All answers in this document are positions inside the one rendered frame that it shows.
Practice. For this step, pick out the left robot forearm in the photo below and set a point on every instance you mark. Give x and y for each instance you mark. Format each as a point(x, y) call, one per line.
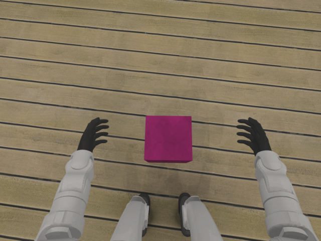
point(66, 217)

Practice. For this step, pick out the robot right hand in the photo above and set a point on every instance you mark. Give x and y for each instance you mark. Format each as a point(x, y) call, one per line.
point(258, 139)

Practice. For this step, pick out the right robot shin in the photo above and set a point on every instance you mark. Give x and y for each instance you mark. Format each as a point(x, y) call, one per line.
point(192, 198)

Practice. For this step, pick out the robot left hand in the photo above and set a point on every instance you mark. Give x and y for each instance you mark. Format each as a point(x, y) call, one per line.
point(88, 139)

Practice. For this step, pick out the carton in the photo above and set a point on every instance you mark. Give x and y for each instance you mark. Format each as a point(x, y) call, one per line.
point(168, 139)

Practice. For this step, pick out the right robot forearm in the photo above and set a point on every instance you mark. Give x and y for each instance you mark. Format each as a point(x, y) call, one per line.
point(284, 216)

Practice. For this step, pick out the left robot thigh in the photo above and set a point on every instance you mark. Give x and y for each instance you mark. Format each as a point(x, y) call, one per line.
point(133, 220)

